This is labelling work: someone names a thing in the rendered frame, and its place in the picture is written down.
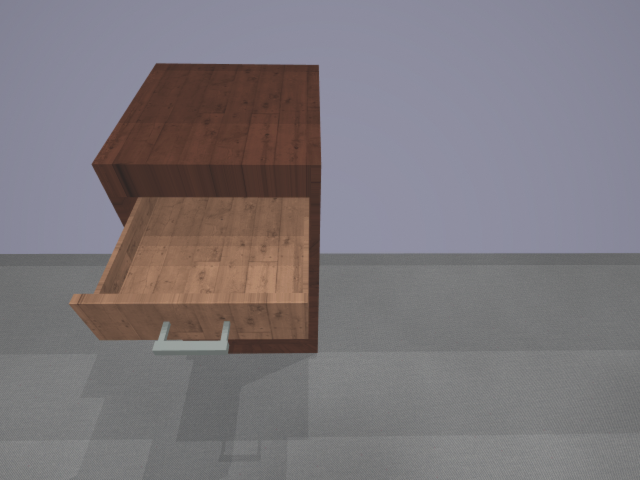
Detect drawer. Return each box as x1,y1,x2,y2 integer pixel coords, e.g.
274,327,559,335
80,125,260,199
69,197,310,340

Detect handle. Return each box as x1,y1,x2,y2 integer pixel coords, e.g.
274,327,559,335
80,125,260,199
152,321,230,355

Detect cabinet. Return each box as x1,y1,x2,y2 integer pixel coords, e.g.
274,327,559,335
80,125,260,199
92,63,321,354

